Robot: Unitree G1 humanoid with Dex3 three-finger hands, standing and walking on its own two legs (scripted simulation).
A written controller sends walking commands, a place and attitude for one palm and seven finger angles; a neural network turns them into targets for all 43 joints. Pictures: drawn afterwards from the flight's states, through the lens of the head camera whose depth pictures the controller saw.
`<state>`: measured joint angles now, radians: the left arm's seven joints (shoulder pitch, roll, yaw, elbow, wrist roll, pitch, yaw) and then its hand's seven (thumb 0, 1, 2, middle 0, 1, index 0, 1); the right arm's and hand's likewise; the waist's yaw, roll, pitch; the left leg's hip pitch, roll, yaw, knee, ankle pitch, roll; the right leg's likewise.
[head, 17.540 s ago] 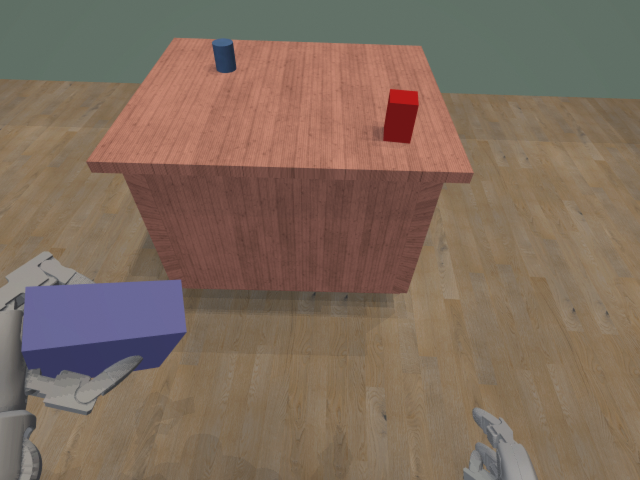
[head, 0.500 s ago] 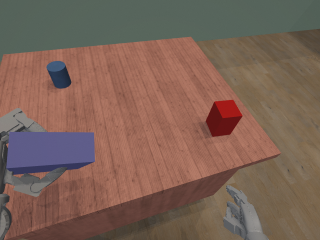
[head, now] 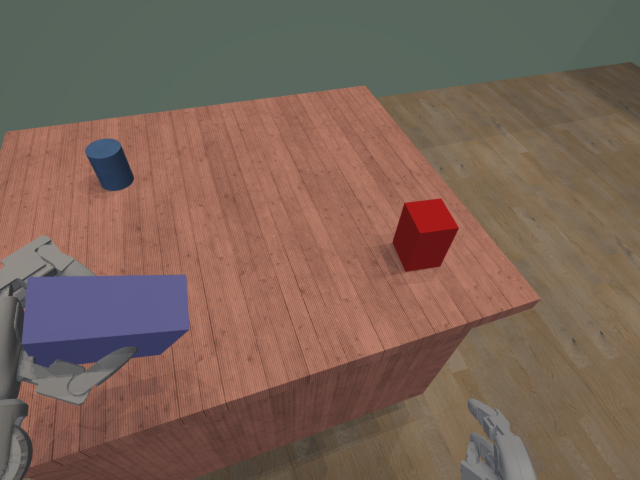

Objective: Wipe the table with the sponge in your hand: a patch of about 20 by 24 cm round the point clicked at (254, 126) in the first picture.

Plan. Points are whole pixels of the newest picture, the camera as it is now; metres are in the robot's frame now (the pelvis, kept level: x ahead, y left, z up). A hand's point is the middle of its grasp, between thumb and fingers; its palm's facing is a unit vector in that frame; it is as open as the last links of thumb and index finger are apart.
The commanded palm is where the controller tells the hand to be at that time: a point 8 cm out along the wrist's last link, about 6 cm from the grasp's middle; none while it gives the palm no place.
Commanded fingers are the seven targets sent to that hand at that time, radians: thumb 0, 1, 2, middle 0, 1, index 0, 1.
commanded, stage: come to a stop and stand still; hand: left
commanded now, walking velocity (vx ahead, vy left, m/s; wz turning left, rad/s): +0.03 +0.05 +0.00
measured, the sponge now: (129, 322) +0.23 +0.21 +0.13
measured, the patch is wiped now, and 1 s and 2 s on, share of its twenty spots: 0.00 0.00 0.00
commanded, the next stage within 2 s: look again from close up in 0.86 s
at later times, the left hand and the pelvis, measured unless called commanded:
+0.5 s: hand (78, 319) +0.22 +0.25 +0.14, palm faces +0.29 -0.86 -0.42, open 9.3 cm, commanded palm +0.17 +0.29 +0.17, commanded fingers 0.00 0.10 1.30 -1.20 -1.60 -1.20 -1.60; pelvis +0.01 +0.01 +0.00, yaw +0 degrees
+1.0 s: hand (43, 311) +0.22 +0.28 +0.16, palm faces +0.38 -0.85 -0.36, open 9.3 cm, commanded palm +0.16 +0.31 +0.17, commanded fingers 0.00 0.10 1.30 -1.20 -1.60 -1.20 -1.60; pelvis +0.01 +0.02 +0.00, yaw +1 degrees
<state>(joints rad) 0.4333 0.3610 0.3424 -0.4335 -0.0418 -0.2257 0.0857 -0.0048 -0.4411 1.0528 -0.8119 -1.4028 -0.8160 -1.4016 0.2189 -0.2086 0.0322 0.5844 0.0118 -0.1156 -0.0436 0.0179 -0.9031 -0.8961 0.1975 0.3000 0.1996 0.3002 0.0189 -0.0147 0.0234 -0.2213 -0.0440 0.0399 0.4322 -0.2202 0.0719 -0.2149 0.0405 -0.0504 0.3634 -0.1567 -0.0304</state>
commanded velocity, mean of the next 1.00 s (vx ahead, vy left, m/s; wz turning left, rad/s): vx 0.00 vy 0.00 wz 0.00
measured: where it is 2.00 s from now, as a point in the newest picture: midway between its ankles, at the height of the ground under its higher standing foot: outside the picture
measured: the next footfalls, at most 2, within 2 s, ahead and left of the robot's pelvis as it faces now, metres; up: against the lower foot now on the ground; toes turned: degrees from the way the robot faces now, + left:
none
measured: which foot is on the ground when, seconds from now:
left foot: down 0.00-1.00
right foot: down 0.00-1.00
